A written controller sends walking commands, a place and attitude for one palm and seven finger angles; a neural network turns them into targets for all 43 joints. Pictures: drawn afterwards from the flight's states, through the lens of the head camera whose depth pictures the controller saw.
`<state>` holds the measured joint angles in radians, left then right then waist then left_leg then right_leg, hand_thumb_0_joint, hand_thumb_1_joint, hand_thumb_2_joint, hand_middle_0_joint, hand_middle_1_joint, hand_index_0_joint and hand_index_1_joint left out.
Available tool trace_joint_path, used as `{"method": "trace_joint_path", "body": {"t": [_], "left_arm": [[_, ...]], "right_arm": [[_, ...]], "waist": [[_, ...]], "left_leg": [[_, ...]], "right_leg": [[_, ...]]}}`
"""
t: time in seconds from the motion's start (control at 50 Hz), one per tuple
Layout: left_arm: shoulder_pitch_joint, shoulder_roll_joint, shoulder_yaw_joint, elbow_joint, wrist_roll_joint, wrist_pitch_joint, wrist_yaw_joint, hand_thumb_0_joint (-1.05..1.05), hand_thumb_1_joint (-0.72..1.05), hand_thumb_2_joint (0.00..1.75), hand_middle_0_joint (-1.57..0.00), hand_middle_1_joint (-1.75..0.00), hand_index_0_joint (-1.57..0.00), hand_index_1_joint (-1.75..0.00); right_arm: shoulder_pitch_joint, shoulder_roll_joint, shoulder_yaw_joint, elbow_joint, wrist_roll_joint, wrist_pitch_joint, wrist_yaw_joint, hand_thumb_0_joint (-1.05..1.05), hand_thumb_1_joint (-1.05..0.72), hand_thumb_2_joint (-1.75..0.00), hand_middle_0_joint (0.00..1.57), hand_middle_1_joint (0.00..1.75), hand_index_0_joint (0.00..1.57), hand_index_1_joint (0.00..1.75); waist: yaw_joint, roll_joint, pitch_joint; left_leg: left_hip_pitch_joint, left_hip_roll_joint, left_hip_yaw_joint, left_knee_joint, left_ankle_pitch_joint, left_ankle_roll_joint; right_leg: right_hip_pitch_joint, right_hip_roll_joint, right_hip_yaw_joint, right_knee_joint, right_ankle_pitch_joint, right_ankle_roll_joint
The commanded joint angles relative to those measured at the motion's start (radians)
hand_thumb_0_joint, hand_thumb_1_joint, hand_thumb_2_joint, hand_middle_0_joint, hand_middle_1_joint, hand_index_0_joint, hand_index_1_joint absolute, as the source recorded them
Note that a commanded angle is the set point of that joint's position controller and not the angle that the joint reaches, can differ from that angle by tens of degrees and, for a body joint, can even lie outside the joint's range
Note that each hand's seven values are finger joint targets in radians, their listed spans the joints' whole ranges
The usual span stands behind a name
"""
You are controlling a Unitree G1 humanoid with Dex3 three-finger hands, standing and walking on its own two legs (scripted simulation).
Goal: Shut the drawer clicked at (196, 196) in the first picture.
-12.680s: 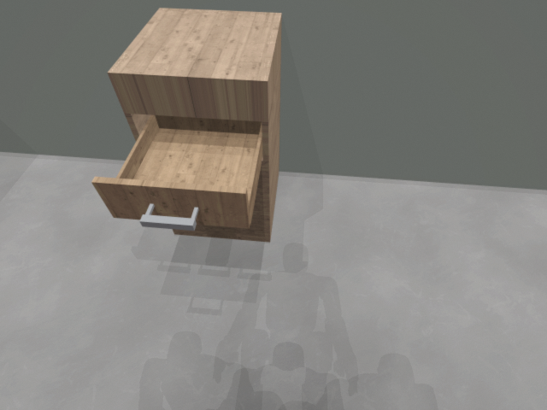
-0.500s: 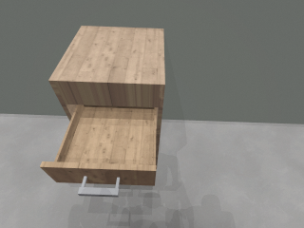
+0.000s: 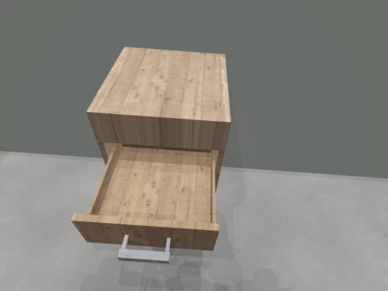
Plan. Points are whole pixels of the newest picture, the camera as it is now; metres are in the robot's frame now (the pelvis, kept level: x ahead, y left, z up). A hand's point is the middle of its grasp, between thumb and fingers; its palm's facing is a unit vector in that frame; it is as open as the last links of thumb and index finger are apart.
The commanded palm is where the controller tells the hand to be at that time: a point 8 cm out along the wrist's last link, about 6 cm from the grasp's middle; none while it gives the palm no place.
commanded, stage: come to a stop and stand still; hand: left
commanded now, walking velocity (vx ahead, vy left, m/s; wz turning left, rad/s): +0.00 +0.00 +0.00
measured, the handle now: (145, 248) +0.27 +0.14 -0.20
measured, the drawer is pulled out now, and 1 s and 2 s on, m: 0.28 0.28 0.28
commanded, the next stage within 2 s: look again from close up in 0.06 s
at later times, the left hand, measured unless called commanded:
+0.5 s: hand out of the picture -0.02 +0.12 -0.17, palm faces +0.04 -0.99 -0.15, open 7.4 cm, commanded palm none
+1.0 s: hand (142, 264) +0.18 +0.12 -0.03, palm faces +0.20 -0.97 -0.13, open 6.8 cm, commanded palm +0.08 +0.15 -0.08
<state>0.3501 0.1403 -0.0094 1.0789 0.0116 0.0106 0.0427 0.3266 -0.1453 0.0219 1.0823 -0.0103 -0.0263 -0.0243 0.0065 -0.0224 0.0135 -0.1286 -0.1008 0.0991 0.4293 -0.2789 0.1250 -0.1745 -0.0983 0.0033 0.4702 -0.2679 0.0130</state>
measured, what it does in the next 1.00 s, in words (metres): shifts its weight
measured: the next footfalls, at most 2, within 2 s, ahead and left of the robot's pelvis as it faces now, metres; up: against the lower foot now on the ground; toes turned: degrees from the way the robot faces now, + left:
none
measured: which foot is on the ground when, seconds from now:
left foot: down 0.00-1.00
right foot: down 0.00-1.00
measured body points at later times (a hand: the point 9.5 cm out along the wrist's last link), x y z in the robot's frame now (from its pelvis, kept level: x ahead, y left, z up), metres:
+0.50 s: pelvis +0.00 -0.03 +0.00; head +0.00 -0.02 +0.45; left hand -0.02 +0.18 -0.16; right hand -0.03 -0.24 -0.16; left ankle -0.02 +0.03 -0.74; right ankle -0.01 -0.18 -0.74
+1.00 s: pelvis -0.01 -0.06 -0.02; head -0.01 -0.08 +0.43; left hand +0.17 +0.17 -0.01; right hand +0.11 -0.32 -0.12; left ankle -0.02 +0.03 -0.74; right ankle -0.01 -0.18 -0.74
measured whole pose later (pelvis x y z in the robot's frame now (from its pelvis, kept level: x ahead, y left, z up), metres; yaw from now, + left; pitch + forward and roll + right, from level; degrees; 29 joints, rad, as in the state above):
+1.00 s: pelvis -0.01 -0.06 -0.02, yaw +3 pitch +5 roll +0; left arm 0.41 0.16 0.02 0.17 -0.14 -0.19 0.06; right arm 0.30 -0.28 -0.03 0.79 0.02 -0.30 -0.05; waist -0.04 0.05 -0.10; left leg -0.42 -0.04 0.04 0.69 -0.36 0.04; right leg -0.44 -0.06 -0.06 0.71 -0.35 0.01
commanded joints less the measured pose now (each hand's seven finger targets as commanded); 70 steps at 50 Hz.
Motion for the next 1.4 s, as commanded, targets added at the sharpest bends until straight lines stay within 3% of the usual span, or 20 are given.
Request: {"method": "trace_joint_path", "body": {"t": [0.0,0.46,0.72,0.74,0.76,0.78,0.8,0.82,0.86,0.92,0.96,0.98,1.0,1.06,1.1,1.12,1.22,1.28,1.32,1.38], "left_arm": [[0.074,0.066,0.007,-0.025,0.004,-0.014,0.006,0.0,0.9,0.9,-0.2,-0.3,-0.2,-0.3],[0.08,0.053,0.006,-0.01,0.004,-0.031,0.009,0.0,0.9,0.9,-0.2,-0.3,-0.2,-0.3],[0.076,0.054,0.004,-0.01,0.002,-0.037,0.01,0.0,0.9,0.9,-0.2,-0.3,-0.2,-0.3],[0.085,0.114,0.008,0.028,0.017,-0.053,0.038,0.0,0.9,0.9,-0.2,-0.3,-0.2,-0.3],[-0.623,0.267,0.068,-1.528,-0.191,-0.25,0.02,0.0,0.9,0.9,-0.22,-0.32,-0.22,-0.32],[-0.255,0.187,0.049,-1.235,-0.111,-0.173,0.063,0.0,0.9,0.9,-0.24,-0.34,-0.24,-0.34],[-0.211,0.139,0.017,-1.162,-0.129,-0.127,0.11,0.0,0.9,0.9,-0.26,-0.37,-0.26,-0.37],[0.058,-0.051,-0.085,-0.936,-0.128,-0.028,0.111,0.0,0.9,0.9,-0.28,-0.39,-0.28,-0.39],[-0.029,-0.03,-0.1,-1.161,-0.172,-0.086,0.073,0.0,0.9,0.9,-0.32,-0.43,-0.32,-0.43],[0.063,-0.054,-0.07,-0.984,-0.138,-0.212,0.023,0.0,0.9,0.9,-0.38,-0.5,-0.38,-0.5],[0.321,-0.083,-0.018,-0.894,-0.175,-0.337,-0.067,0.0,0.9,0.9,-0.42,-0.54,-0.42,-0.54],[0.43,-0.067,0.024,-0.919,-0.199,-0.406,-0.124,0.0,0.9,0.9,-0.44,-0.56,-0.44,-0.56],[0.513,-0.005,0.101,-0.902,-0.205,-0.469,-0.177,0.0,0.9,0.9,-0.46,-0.58,-0.46,-0.58],[0.479,0.12,0.233,-0.956,-0.206,-0.664,-0.322,0.0,0.9,0.9,-0.52,-0.65,-0.52,-0.65],[0.45,0.172,0.27,-0.979,-0.176,-0.692,-0.318,0.0,0.9,0.9,-0.56,-0.69,-0.56,-0.69],[0.383,0.141,0.224,-1.087,-0.187,-0.696,-0.313,0.0,0.9,0.9,-0.58,-0.71,-0.58,-0.71],[0.085,0.211,0.299,-1.42,-0.268,-0.796,-0.27,0.0,0.9,0.9,-0.68,-0.82,-0.68,-0.82],[0.051,0.183,0.24,-1.428,-0.31,-0.826,-0.377,0.0,0.9,0.9,-0.74,-0.88,-0.74,-0.88],[0.034,0.164,0.186,-1.324,-0.332,-0.782,-0.472,0.0,0.9,0.9,-0.78,-0.93,-0.78,-0.93],[0.074,0.181,0.175,-1.185,-0.354,-0.625,-0.596,0.0,0.9,0.9,-0.84,-0.99,-0.84,-0.99]], "right_arm": [[0.076,-0.124,-0.024,-0.015,0.005,-0.007,-0.012,0.0,-0.9,-0.9,0.2,0.3,0.2,0.3],[0.085,-0.079,-0.018,0.042,0.006,-0.013,-0.001,0.0,-0.9,-0.9,0.2,0.3,0.2,0.3],[0.079,-0.068,-0.015,0.054,0.008,-0.014,-0.003,0.0,-0.9,-0.9,0.2,0.3,0.2,0.3],[-0.031,-0.12,-0.02,-0.039,0.013,-0.019,0.001,0.0,-0.9,-0.9,0.2,0.3,0.2,0.3],[-0.025,-0.301,-0.052,-0.408,0.048,-0.155,-0.036,0.0,-0.9,-0.9,0.2,0.3,0.2,0.3],[-0.12,-0.193,-0.011,-0.337,0.048,-0.251,-0.058,0.0,-0.9,-0.9,0.2,0.3,0.2,0.3],[-0.097,-0.206,-0.035,-0.284,0.053,-0.292,-0.055,0.0,-0.9,-0.9,0.2,0.3,0.2,0.3],[-0.077,-0.165,-0.034,-0.267,0.06,-0.293,-0.039,0.0,-0.9,-0.9,0.2,0.3,0.2,0.3],[-0.104,-0.222,-0.044,-0.369,0.063,-0.325,-0.049,0.0,-0.9,-0.9,0.2,0.3,0.2,0.3],[-0.102,-0.238,-0.073,-0.447,0.023,-0.347,-0.037,0.0,-0.9,-0.9,0.2,0.3,0.2,0.3],[-0.154,-0.222,-0.1,-0.516,0.018,-0.346,-0.012,0.0,-0.9,-0.9,0.2,0.3,0.2,0.3],[-0.175,-0.215,-0.112,-0.55,0.017,-0.342,0.002,0.0,-0.9,-0.9,0.2,0.3,0.2,0.3],[-0.191,-0.21,-0.126,-0.566,0.021,-0.334,0.024,0.0,-0.9,-0.9,0.2,0.3,0.2,0.3],[-0.258,-0.204,-0.147,-0.636,0.012,-0.301,0.065,0.0,-0.9,-0.9,0.2,0.3,0.2,0.3],[-0.278,-0.184,-0.148,-0.655,0.017,-0.26,0.067,0.0,-0.9,-0.9,0.2,0.3,0.2,0.3],[-0.3,-0.179,-0.14,-0.699,0.017,-0.244,0.064,0.0,-0.9,-0.9,0.2,0.3,0.2,0.3],[-0.232,-0.16,-0.14,-0.71,0.019,-0.245,0.01,0.0,-0.9,-0.9,0.2,0.3,0.2,0.3],[-0.21,-0.166,-0.124,-0.667,0.022,-0.282,-0.013,0.0,-0.9,-0.9,0.2,0.3,0.2,0.3],[-0.203,-0.186,-0.112,-0.636,0.035,-0.31,-0.025,0.0,-0.9,-0.9,0.2,0.3,0.2,0.3],[-0.217,-0.214,-0.108,-0.643,0.066,-0.333,-0.044,0.0,-0.9,-0.9,0.2,0.3,0.2,0.3]], "waist": [[-0.005,0.059,0.094],[-0.005,-0.001,0.107],[-0.006,0.007,0.08],[0.017,-0.04,0.126],[-0.116,0.192,-0.37],[-0.026,0.267,-0.33],[-0.056,0.254,-0.263],[-0.047,0.169,-0.105],[-0.052,0.088,-0.04],[-0.077,-0.25,0.014],[0.007,-0.36,-0.027],[0.044,-0.357,-0.094],[0.079,-0.259,-0.137],[0.083,-0.024,-0.24],[0.1,0.088,-0.228],[0.089,0.115,-0.242],[0.001,0.136,-0.427],[-0.057,0.105,-0.437],[-0.1,0.039,-0.372],[-0.091,-0.025,-0.363]], "left_leg": [[-0.039,0.233,-0.241,-0.184,0.237,-0.123],[-0.076,0.191,-0.175,-0.131,0.144,-0.071],[-0.046,0.195,-0.154,-0.101,0.211,-0.07],[-0.153,0.211,-0.139,0.061,0.324,-0.108],[0.147,0.125,-0.145,-0.034,0.357,-0.133],[0.145,0.166,-0.121,-0.06,0.443,-0.144],[0.061,0.163,-0.129,-0.077,0.337,-0.17],[-0.05,0.159,-0.158,-0.087,0.206,-0.159],[-0.167,0.133,-0.167,-0.005,0.022,-0.129],[-0.344,0.101,-0.167,0.165,-0.046,-0.108],[-0.476,0.098,-0.136,0.268,-0.05,-0.12],[-0.511,0.088,-0.113,0.311,-0.012,-0.126],[-0.528,0.076,-0.093,0.343,0.051,-0.138],[-0.632,0.057,-0.067,0.497,0.125,-0.15],[-0.714,0.055,-0.048,0.55,0.062,-0.142],[-0.737,0.052,-0.043,0.566,0.009,-0.133],[-0.794,0.086,-0.101,0.741,-0.063,-0.101],[-0.854,0.104,-0.118,0.829,-0.058,-0.092],[-0.902,0.11,-0.127,0.859,-0.096,-0.082],[-0.958,0.106,-0.131,0.851,-0.156,-0.073]], "right_leg": [[-0.06,0.009,-0.007,-0.017,0.055,-0.032],[-0.025,-0.014,0.029,-0.089,0.124,-0.037],[-0.012,-0.016,0.036,-0.101,0.176,-0.044],[-0.05,-0.04,0.044,-0.074,0.372,-0.031],[-0.005,0.069,-0.044,0.016,0.261,-0.033],[-0.06,0.094,-0.06,0.097,0.063,-0.054],[-0.129,0.096,-0.076,0.124,-0.024,-0.04],[-0.194,0.088,-0.09,0.127,-0.057,-0.037],[-0.183,0.081,-0.101,0.059,-0.015,-0.034],[-0.366,0.098,-0.122,0.117,-0.12,-0.027],[-0.441,0.102,-0.128,0.212,-0.179,-0.03],[-0.414,0.104,-0.118,0.258,-0.121,-0.034],[-0.377,0.102,-0.106,0.31,-0.009,-0.047],[-0.395,0.085,-0.071,0.486,0.202,-0.058],[-0.471,0.084,-0.032,0.537,0.132,-0.069],[-0.502,0.087,-0.018,0.548,0.059,-0.07],[-0.582,0.088,0.112,0.551,-0.104,-0.054],[-0.616,0.084,0.122,0.554,-0.076,-0.035],[-0.65,0.083,0.123,0.53,-0.122,-0.024],[-0.638,0.074,0.138,0.488,-0.252,-0.014]]}}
